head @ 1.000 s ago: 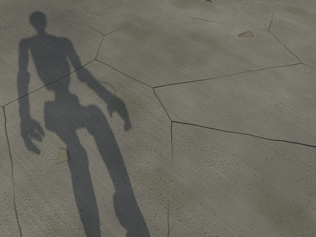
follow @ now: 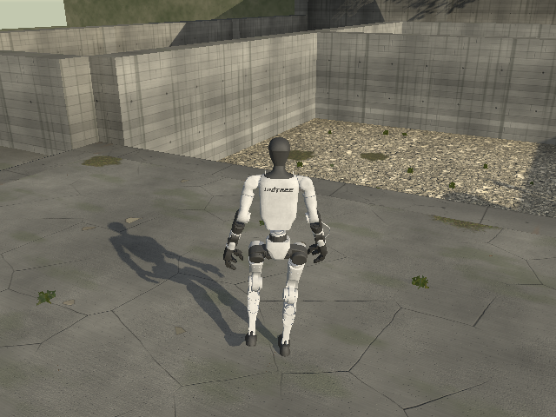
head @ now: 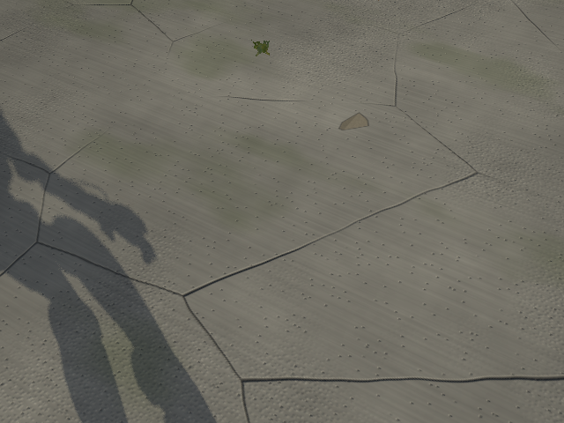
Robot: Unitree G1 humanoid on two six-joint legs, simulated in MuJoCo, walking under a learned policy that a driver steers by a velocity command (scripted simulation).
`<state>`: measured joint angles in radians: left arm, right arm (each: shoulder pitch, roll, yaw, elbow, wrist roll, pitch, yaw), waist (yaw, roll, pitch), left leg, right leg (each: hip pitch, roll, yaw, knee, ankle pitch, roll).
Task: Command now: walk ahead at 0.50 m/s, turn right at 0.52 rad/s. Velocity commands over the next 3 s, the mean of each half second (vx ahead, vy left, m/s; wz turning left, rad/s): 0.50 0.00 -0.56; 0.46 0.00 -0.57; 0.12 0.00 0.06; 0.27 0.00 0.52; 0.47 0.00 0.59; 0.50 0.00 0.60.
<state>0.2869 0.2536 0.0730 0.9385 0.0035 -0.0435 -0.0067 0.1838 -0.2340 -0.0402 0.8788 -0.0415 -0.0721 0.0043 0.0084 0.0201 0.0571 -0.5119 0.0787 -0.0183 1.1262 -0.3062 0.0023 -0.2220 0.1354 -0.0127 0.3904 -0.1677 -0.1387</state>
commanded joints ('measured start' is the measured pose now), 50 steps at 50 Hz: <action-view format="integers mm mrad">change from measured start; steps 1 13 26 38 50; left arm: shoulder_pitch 37 195 46 -316 -70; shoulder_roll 142 166 91 56 113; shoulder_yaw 29 36 10 -26 6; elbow -50 -62 -161 -307 -221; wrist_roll -6 15 32 35 -5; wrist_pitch -25 -8 39 36 14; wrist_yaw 5 23 -35 -80 12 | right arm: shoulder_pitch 42 -294 82 204 172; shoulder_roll -68 -98 -114 -169 -124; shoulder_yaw -14 4 -19 -42 -16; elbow -53 -214 -109 -39 -111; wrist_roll -9 16 23 23 14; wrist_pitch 27 9 -30 -23 36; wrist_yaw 5 18 -10 -13 -14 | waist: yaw -28 82 6 -56 -33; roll -38 -96 86 65 -38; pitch -38 -15 -53 27 -121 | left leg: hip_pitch -71 -104 396 509 -34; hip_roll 21 -58 182 184 40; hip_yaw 7 -4 -143 175 9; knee -94 -531 -940 -951 96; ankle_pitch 64 238 287 485 -79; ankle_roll -39 -30 145 116 -25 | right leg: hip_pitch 34 246 -369 -382 143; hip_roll -265 -262 -179 -188 -348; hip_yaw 284 382 83 -69 231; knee -194 -69 764 289 -46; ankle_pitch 283 434 -126 96 767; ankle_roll -152 -73 87 66 -131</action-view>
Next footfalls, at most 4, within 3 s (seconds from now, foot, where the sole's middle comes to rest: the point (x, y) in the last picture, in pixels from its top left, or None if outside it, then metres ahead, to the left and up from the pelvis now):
0.34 left None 0.38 0.11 -0.78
0.86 right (388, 394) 0.54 -0.20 -0.78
1.44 left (348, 334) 0.69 -0.11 -0.78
1.84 right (433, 353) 0.64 -0.32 -0.78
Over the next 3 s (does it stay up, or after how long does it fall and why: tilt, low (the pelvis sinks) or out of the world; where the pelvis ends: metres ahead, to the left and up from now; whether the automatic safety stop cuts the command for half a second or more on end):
stays up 1.21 -0.17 0.00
